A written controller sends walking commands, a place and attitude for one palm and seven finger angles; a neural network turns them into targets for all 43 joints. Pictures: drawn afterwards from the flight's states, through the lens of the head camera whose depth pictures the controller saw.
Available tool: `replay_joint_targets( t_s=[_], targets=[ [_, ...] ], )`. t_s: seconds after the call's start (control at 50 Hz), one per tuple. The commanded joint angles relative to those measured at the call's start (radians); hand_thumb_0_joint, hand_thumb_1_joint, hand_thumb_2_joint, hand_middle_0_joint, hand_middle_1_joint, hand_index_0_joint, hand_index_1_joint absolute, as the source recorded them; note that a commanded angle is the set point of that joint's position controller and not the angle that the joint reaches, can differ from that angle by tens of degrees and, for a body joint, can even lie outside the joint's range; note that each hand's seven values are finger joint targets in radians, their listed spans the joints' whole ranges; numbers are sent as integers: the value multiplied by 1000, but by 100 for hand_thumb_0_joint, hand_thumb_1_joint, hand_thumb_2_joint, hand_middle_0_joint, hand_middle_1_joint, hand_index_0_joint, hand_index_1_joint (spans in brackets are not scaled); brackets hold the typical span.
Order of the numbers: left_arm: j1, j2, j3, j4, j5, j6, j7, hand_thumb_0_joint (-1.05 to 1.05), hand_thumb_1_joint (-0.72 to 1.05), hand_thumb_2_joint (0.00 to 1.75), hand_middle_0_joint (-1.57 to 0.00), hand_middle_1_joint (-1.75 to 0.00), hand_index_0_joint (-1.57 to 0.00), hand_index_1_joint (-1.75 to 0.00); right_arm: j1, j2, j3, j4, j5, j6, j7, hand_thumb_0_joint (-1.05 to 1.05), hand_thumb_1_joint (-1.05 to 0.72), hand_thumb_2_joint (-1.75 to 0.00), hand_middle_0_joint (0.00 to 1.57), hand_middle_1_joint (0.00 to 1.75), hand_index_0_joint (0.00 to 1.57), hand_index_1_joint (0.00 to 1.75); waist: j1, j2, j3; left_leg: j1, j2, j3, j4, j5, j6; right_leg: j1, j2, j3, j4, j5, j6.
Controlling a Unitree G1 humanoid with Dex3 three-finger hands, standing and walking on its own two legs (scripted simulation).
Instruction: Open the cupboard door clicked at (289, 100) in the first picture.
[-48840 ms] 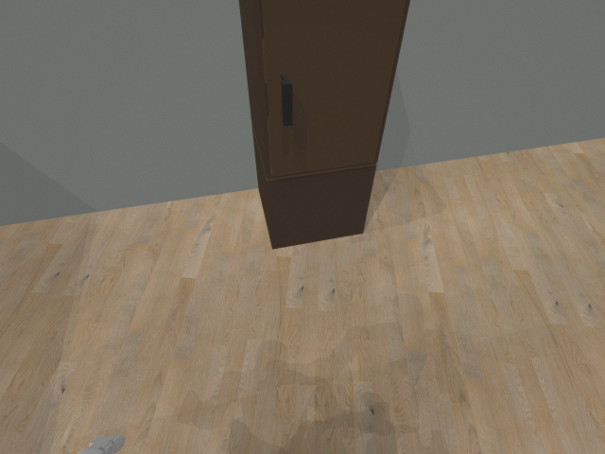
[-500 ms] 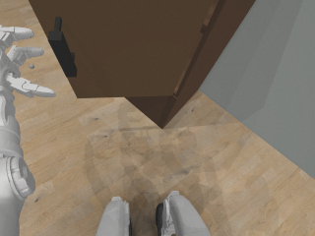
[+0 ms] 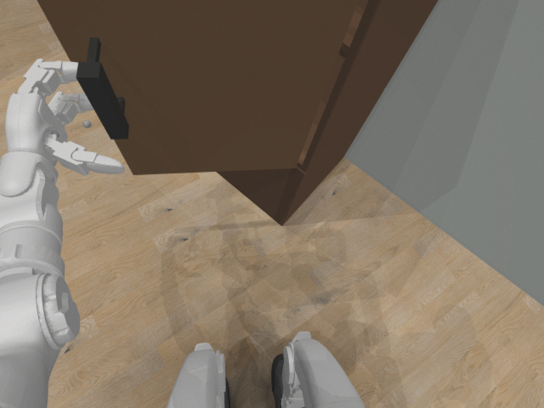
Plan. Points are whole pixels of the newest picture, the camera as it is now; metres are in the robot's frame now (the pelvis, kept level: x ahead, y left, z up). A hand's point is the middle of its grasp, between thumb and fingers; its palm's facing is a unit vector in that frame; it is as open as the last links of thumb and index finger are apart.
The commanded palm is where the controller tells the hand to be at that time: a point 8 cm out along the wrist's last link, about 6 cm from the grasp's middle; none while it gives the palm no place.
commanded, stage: slide the fingers in behind the handle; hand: left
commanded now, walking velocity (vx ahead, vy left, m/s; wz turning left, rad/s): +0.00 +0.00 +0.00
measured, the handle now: (107, 91) +0.55 +0.21 +0.05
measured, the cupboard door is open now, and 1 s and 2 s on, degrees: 47 46 46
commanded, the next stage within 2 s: close the thumb around the handle in 1.00 s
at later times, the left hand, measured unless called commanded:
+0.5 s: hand (115, 117) +0.51 +0.20 +0.04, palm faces +0.06 -1.00 -0.01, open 13.9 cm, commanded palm +0.48 +0.23 +0.05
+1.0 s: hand (120, 122) +0.50 +0.19 +0.04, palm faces +0.06 -1.00 -0.01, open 14.0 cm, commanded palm +0.47 +0.23 +0.05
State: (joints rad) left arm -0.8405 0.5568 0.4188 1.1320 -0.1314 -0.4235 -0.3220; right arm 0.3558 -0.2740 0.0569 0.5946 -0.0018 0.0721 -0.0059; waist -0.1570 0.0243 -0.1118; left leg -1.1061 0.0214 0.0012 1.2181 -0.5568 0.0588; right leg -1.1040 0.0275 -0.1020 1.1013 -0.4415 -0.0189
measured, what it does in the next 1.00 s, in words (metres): stands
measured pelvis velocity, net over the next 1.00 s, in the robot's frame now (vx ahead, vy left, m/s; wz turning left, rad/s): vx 0.00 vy -0.01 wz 0.00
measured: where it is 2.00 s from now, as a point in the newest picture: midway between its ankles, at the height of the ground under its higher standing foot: outside the picture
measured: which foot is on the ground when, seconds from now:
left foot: down 0.00-1.00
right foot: down 0.00-1.00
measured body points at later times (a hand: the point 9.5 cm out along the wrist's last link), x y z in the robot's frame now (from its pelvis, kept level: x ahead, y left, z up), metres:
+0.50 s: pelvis +0.01 -0.01 +0.00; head +0.16 +0.02 +0.42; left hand +0.50 +0.25 +0.05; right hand +0.03 -0.27 -0.11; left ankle +0.00 +0.08 -0.64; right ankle +0.04 -0.12 -0.64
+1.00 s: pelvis +0.00 -0.01 +0.00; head +0.15 +0.02 +0.43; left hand +0.49 +0.24 +0.05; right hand +0.03 -0.27 -0.11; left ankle +0.00 +0.08 -0.64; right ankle +0.04 -0.12 -0.64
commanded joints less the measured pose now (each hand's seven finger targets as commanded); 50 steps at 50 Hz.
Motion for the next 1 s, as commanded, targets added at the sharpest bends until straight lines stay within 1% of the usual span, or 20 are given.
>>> replay_joint_targets(
  t_s=[0.0,0.04,0.12,0.16,0.24,0.34,0.4,0.46,0.48,0.54,0.6,0.62,0.66,0.72,0.76,0.8,0.82,0.86,0.92,0.98],
  targets=[
    [-434,218,17,-210,-12,-89,23,0,-50,30,-30,-120,-30,-120,173,-191,-75,-27,-11,-20,-14,0,-90,-90,20,30,20,30,-28,149,-514,407,13,-104,-144,468,-46,189,19,51,-84,238,-5],
    [-441,206,11,-193,-7,-92,38,0,-50,30,-30,-120,-30,-120,177,-188,-73,-26,-13,-22,-14,0,-90,-90,20,30,20,30,-37,135,-491,383,10,-101,-142,457,-41,192,20,52,-82,241,-5],
    [-428,231,26,-190,18,-81,64,0,-50,30,-30,-120,-30,-120,180,-189,-73,-33,-16,-16,-10,0,-90,-90,20,30,20,30,-20,163,-517,385,9,-93,-142,480,-43,208,15,56,-77,261,-5],
    [-446,209,1,-222,29,-91,66,0,-50,30,-30,-120,-30,-120,185,-186,-77,-31,-18,-14,-6,0,-90,-90,20,30,20,30,-22,182,-559,425,13,-98,-135,527,-49,205,16,56,-70,284,-5],
    [-422,119,-50,-233,8,-86,62,0,-50,30,-30,-120,-30,-120,190,-180,-84,-31,-16,-10,0,0,-90,-90,20,30,20,30,-36,155,-553,451,14,-99,-134,567,-46,207,20,51,-83,311,-4],
    [-417,174,15,-186,-5,-76,83,0,-50,30,-30,-120,-30,-120,189,-179,-79,-28,-14,-11,-6,0,-90,-90,20,30,20,30,-31,78,-513,322,-1,-73,-139,455,-28,292,18,68,-91,315,1],
    [-391,196,24,-208,18,-89,100,0,-50,30,-30,-120,-30,-120,183,-172,-77,-38,-16,-12,-2,0,-90,-90,20,30,20,30,-11,113,-519,321,-3,-62,-143,463,-30,312,14,75,-87,332,-1],
    [-383,160,-3,-248,28,-115,107,0,-50,30,-30,-120,-30,-120,180,-166,-82,-39,-20,-12,8,0,-90,-90,20,30,20,30,-7,165,-554,385,2,-63,-135,526,-37,290,15,72,-80,358,-3],
    [-355,144,-15,-236,26,-114,105,0,-50,30,-30,-120,-30,-120,179,-166,-81,-42,-18,-10,10,0,-90,-90,20,30,20,30,-3,150,-542,386,3,-68,-142,525,-42,289,17,68,-80,348,-5],
    [-393,81,-58,-243,7,-114,102,0,-50,30,-30,-120,-30,-120,175,-166,-86,-41,-16,-11,9,0,-90,-90,20,30,20,30,-30,128,-516,393,5,-73,-146,503,-39,267,19,62,-88,327,-3],
    [-410,107,-32,-206,6,-106,119,0,-50,30,-30,-120,-30,-120,172,-173,-85,-29,-15,-9,7,0,-90,-90,20,30,20,30,-26,115,-482,362,1,-74,-157,447,-40,261,16,63,-95,289,-3],
    [-419,107,-33,-206,12,-106,126,0,-50,30,-30,-120,-30,-120,172,-172,-85,-31,-16,-10,6,0,-90,-90,20,30,20,30,-30,99,-488,350,-1,-73,-154,426,-36,262,16,65,-94,279,-1],
    [-443,162,7,-222,24,-122,145,0,-50,30,-30,-120,-30,-120,175,-174,-83,-32,-20,-13,3,0,-90,-90,20,30,20,30,-19,115,-513,351,-3,-73,-152,438,-37,275,13,69,-85,290,-3],
    [-411,127,-22,-195,40,-130,147,0,-50,30,-30,-120,-30,-120,169,-166,-81,-35,-22,-16,7,0,-90,-90,20,30,20,30,-24,104,-507,331,-6,-64,-146,432,-33,288,12,74,-86,300,-1],
    [-407,146,-10,-183,38,-134,139,0,-50,30,-30,-120,-30,-120,170,-172,-80,-34,-21,-14,6,0,-90,-90,20,30,20,30,-24,103,-501,328,-4,-66,-145,431,-34,281,12,73,-84,298,-2],
    [-394,155,1,-200,27,-132,125,0,-50,30,-30,-120,-30,-120,169,-174,-84,-38,-20,-13,6,0,-90,-90,20,30,20,30,-14,105,-538,348,-3,-68,-145,450,-36,297,13,73,-82,312,-4],
    [-377,125,-22,-185,22,-125,116,0,-50,30,-30,-120,-30,-120,164,-172,-81,-43,-18,-12,6,0,-90,-90,20,30,20,30,-15,117,-529,342,-6,-63,-148,446,-36,295,13,74,-86,308,-4],
    [-396,123,-22,-194,15,-125,110,0,-50,30,-30,-120,-30,-120,166,-171,-82,-41,-17,-12,5,0,-90,-90,20,30,20,30,-16,112,-532,348,-4,-66,-146,453,-36,292,13,72,-84,313,-2],
    [-401,152,3,-231,10,-127,116,0,-50,30,-30,-120,-30,-120,167,-174,-83,-42,-16,-11,3,0,-90,-90,20,30,20,30,-6,115,-544,356,-2,-67,-150,460,-37,304,14,72,-84,316,-3],
    [-389,108,-26,-222,9,-130,118,0,-50,30,-30,-120,-30,-120,165,-168,-85,-37,-17,-14,5,0,-90,-90,20,30,20,30,-14,119,-525,368,-2,-69,-151,458,-39,279,15,69,-89,303,-2]
  ],
)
